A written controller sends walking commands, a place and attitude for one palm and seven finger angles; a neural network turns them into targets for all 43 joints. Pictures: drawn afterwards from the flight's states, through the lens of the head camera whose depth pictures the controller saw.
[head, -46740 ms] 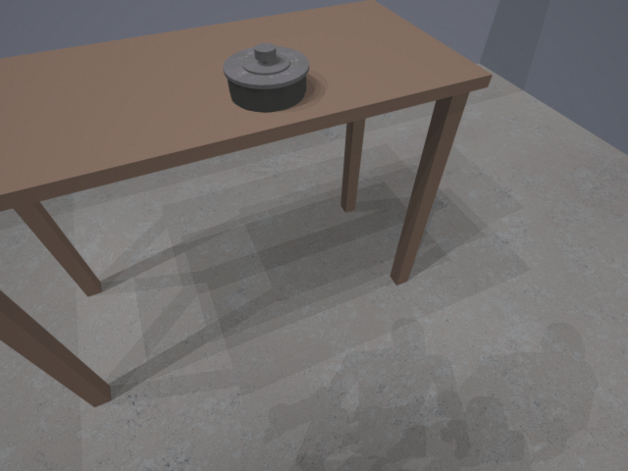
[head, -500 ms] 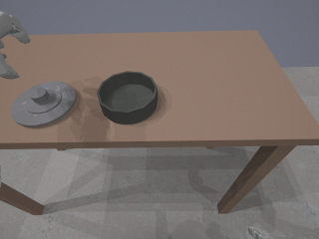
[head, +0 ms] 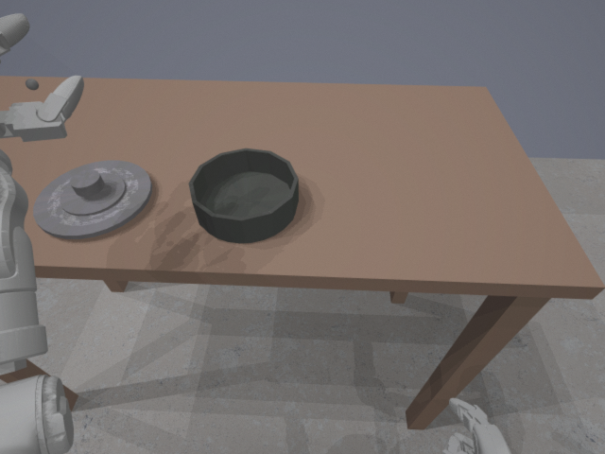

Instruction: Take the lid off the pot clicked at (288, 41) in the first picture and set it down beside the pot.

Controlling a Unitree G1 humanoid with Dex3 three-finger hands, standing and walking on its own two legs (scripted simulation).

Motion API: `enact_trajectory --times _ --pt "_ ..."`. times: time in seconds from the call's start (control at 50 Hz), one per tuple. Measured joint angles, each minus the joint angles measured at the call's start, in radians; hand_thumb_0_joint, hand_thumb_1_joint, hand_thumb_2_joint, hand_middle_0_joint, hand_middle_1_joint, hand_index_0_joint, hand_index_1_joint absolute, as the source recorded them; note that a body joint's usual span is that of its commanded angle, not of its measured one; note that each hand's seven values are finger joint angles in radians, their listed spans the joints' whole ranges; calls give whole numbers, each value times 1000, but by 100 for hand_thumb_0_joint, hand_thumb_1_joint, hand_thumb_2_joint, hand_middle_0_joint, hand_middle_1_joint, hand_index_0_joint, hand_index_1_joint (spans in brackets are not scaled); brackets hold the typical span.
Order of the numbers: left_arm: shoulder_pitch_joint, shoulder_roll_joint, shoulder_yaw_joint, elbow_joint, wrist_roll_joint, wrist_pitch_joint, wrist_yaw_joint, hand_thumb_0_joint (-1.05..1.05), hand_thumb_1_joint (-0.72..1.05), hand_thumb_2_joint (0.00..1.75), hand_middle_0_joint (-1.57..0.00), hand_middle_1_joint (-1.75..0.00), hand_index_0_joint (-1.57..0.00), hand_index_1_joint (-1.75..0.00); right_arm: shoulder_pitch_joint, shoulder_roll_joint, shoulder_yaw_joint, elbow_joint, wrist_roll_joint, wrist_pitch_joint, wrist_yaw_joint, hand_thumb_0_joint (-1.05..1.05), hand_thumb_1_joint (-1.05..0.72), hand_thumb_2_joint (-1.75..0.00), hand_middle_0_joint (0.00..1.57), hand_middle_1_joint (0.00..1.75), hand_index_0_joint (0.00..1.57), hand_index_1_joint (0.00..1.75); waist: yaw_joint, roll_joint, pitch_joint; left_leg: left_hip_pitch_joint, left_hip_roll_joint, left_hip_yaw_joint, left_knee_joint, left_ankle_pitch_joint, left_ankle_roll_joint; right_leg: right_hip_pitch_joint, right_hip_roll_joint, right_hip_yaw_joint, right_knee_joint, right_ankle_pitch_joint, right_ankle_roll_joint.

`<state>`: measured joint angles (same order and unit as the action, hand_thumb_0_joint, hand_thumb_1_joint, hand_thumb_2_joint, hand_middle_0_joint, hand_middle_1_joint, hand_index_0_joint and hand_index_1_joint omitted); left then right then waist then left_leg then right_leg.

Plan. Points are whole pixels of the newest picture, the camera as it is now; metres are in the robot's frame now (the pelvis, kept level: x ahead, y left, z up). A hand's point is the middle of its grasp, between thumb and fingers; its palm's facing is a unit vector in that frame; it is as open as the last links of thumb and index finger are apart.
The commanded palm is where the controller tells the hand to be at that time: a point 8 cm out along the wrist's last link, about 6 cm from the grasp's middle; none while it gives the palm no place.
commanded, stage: draw the hand back to the body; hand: left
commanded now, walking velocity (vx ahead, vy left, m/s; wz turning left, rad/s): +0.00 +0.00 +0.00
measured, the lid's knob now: (87, 183) +0.45 +0.37 +0.11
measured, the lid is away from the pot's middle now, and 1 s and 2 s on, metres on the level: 0.24 0.24 0.24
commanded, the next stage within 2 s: step back with the hand held close in 1.38 s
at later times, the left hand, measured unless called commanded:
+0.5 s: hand (16, 141) +0.28 +0.25 +0.31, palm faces +0.54 -0.82 -0.18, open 8.2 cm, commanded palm +0.23 +0.29 +0.30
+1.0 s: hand out of the picture +0.20 +0.24 +0.30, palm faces +0.52 -0.83 -0.21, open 7.5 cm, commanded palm +0.15 +0.28 +0.29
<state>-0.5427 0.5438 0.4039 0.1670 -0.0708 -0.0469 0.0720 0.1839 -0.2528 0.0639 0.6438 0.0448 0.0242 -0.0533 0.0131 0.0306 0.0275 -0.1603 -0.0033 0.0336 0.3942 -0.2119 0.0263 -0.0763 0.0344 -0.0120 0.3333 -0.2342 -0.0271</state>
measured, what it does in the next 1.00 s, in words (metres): stands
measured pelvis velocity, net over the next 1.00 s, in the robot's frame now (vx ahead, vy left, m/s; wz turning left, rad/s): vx -0.01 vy -0.01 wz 0.01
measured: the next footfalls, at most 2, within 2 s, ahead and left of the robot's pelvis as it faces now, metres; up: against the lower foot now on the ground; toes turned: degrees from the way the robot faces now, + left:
none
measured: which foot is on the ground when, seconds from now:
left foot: down 0.00-1.00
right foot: down 0.00-1.00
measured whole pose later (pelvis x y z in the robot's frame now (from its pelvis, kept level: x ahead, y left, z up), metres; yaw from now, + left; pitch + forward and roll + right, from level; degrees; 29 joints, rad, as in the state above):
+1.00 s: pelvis -0.01 -0.01 +0.00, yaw +0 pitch -6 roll -1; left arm 0.05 0.40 0.47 -0.45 -0.15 -0.11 0.07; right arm 0.13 -0.22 0.03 0.69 0.01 -0.04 -0.06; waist 0.06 0.06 0.04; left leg -0.07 0.01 0.02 0.37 -0.19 0.01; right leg 0.02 0.05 -0.02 0.29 -0.21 -0.04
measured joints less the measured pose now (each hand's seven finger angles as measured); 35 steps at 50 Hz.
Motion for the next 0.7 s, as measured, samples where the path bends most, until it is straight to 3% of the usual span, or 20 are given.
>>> enact_trajectory --times 0.22,0.7 --pt "164 -22 40 -152 -33 -9 7 0 27 93 -40 -44 -40 -44 -1 -35 -33 37 1 -13 -7 1 -90 -90 20 30 20 30 5 19 1 31 15 -6 -11 0 -18 27 16 -4 -3 -6 -19" --pt "404 -119 58 -422 -72 -46 5 1 83 90 -22 -32 -22 -31 -69 17 -26 39 -19 -56 -12 1 -90 -90 20 30 20 30 49 37 9 75 23 -22 -28 20 -29 80 26 -20 -30 14 -30"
